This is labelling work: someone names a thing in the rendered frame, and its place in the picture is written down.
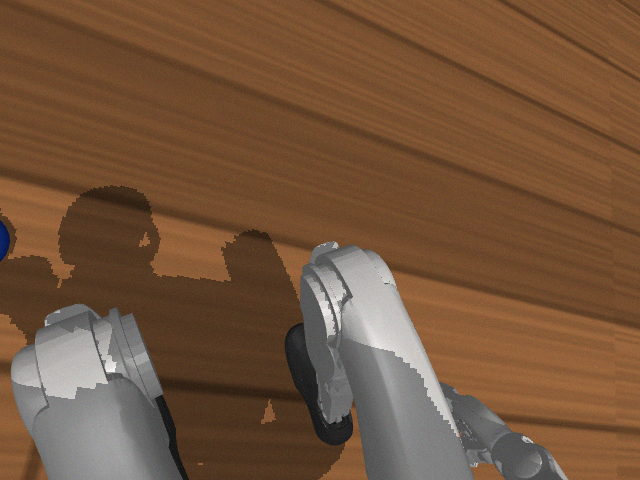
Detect left robot foot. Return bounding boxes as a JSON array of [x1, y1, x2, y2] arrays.
[[155, 395, 189, 480]]

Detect ball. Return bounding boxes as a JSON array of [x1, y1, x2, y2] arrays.
[[0, 220, 10, 261]]

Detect right robot arm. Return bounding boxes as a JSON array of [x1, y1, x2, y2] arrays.
[[491, 432, 568, 480]]

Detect right robot hand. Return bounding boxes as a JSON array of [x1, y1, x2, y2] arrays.
[[439, 382, 512, 467]]

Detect right robot foot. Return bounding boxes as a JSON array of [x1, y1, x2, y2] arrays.
[[285, 323, 353, 446]]

